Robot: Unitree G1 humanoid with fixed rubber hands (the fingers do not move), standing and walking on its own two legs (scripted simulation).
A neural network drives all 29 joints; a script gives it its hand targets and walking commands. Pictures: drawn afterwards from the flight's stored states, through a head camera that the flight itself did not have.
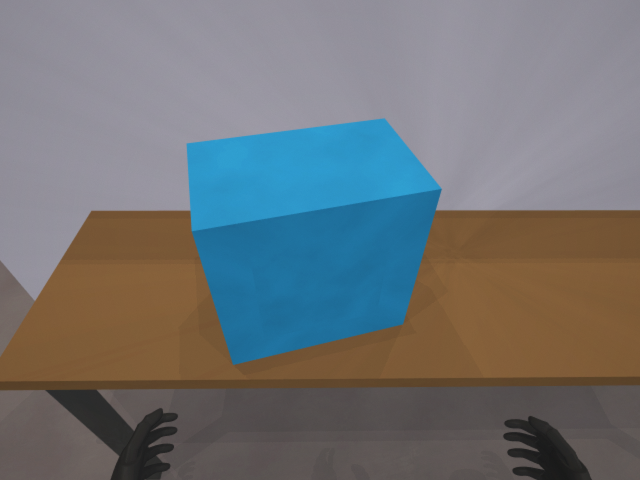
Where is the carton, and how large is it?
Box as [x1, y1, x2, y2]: [187, 118, 441, 364]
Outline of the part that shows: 384,118 187,143 192,233 233,364 401,324 403,322 441,188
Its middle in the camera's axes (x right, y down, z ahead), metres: -0.02 +0.00 +0.61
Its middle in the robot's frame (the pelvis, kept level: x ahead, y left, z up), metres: +0.48 +0.05 +0.04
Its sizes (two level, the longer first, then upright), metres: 0.295 0.184 0.294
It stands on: a table, 0.68 m high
